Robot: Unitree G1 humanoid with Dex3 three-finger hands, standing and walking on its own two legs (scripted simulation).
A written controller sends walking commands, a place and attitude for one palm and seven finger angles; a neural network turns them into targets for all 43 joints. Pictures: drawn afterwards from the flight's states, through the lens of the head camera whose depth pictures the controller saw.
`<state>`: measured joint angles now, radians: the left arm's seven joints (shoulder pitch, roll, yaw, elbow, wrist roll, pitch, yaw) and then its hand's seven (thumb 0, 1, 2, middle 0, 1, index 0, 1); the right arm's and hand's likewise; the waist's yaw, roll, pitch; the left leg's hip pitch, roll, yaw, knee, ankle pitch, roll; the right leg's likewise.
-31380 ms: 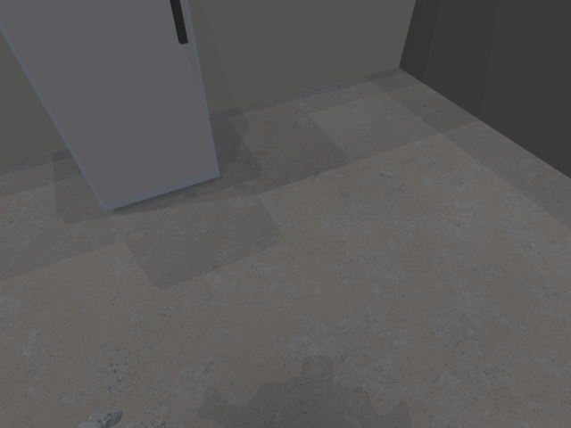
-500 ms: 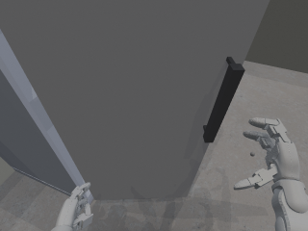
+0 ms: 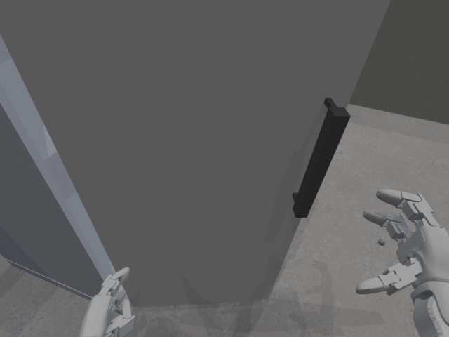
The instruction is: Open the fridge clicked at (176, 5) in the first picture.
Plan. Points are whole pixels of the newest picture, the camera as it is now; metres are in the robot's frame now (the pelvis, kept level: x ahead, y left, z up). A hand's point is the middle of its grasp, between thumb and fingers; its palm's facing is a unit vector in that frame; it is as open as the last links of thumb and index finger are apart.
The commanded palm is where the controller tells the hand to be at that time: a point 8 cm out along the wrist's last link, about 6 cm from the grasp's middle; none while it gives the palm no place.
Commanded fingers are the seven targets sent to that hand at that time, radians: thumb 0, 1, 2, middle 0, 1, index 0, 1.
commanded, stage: draw the hand back to the body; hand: right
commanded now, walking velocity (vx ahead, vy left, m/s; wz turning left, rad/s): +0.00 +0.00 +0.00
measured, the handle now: (312, 163) +0.42 -0.17 +0.12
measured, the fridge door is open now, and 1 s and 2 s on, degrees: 66 66 66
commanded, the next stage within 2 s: step back with the hand held close in 1.34 s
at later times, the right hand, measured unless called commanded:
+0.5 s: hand (421, 255) +0.21 -0.27 +0.14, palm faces +0.41 +0.87 -0.29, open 13.3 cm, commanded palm +0.17 -0.30 +0.16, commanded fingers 0.00 -0.10 -0.51 0.23 0.77 0.23 0.77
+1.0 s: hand out of the picture +0.20 -0.30 +0.17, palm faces +0.48 +0.80 -0.36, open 8.4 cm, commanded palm +0.15 -0.32 +0.19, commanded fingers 0.00 -0.90 -0.90 0.20 0.30 0.20 0.30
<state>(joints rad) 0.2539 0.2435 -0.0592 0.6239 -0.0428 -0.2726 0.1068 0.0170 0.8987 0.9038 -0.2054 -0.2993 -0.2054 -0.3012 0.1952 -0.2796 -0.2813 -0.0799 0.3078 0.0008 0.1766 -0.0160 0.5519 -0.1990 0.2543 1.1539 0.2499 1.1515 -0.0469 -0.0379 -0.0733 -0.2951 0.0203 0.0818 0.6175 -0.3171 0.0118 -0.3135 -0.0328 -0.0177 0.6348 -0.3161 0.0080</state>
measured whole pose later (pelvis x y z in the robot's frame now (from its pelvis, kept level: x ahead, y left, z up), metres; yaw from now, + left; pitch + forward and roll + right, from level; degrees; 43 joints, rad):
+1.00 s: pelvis +0.01 -0.02 +0.02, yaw +1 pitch -6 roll +0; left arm 0.20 0.23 -0.03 0.66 0.02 -0.14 0.08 0.02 0.90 0.90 -0.21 -0.30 -0.21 -0.30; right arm 0.42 -0.35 -0.36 -0.34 0.08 -0.06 -0.09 0.00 -0.65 -0.78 0.22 0.44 0.22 0.44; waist -0.09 -0.04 0.02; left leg -0.06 0.03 0.06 0.38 -0.23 -0.02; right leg -0.07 -0.01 -0.04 0.41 -0.24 -0.02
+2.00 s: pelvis -0.05 -0.04 +0.01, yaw +1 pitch +0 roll +1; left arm 0.21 0.22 0.00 0.55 0.00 -0.06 0.09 0.01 0.90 0.90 -0.21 -0.30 -0.21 -0.30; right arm 0.52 -0.40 -0.43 -0.48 0.04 -0.19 -0.13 0.01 -0.89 -0.90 0.22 0.31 0.21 0.30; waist -0.02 0.01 0.04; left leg -0.32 0.05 0.05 0.48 -0.16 -0.04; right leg -0.35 0.00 -0.05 0.55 -0.19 -0.05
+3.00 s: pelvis -0.20 -0.06 +0.02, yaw +5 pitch +1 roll +4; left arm 0.19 0.17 0.00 0.60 0.03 -0.15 0.05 0.01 0.90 0.90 -0.21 -0.30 -0.21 -0.30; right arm 0.56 -0.49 -0.45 -0.57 0.08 -0.21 -0.10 0.01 -0.89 -0.90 0.22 0.31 0.21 0.30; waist 0.04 0.05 0.02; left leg -0.35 -0.09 -0.01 0.81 -0.50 0.00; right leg -0.38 -0.02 -0.03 0.34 0.02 -0.08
